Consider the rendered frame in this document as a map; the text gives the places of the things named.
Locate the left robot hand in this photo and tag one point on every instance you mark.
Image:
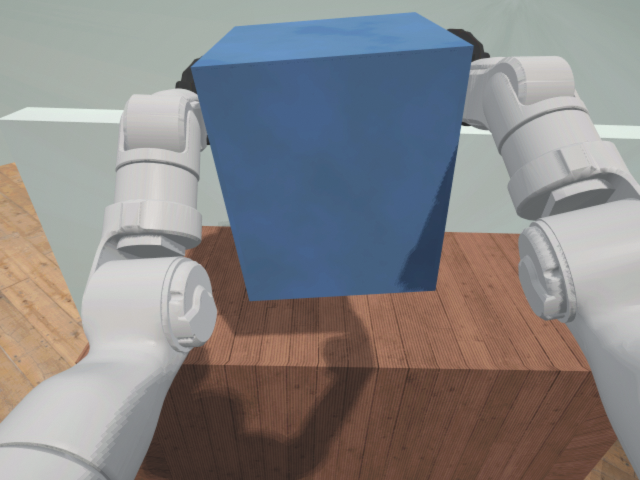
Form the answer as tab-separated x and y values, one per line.
187	82

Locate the robot left forearm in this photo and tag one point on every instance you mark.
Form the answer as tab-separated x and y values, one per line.
154	214

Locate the robot right forearm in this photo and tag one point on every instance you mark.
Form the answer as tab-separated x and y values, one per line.
554	156

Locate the right robot hand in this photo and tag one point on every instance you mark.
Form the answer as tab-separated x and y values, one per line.
478	51

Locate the pedestal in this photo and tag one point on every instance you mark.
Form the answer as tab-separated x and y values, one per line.
462	383

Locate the robot left upper arm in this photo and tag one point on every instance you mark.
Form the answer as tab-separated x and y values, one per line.
96	420

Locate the robot right upper arm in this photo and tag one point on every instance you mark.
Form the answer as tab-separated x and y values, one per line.
583	268

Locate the carton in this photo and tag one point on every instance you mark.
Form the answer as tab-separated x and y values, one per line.
335	144

